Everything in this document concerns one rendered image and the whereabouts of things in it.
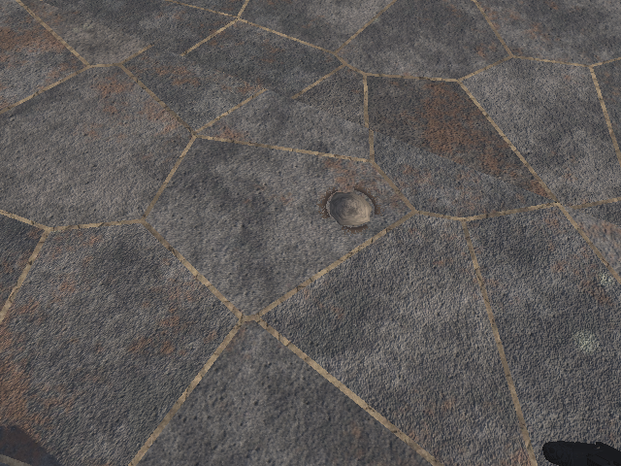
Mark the robot right hand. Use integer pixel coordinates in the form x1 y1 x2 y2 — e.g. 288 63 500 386
542 441 621 466

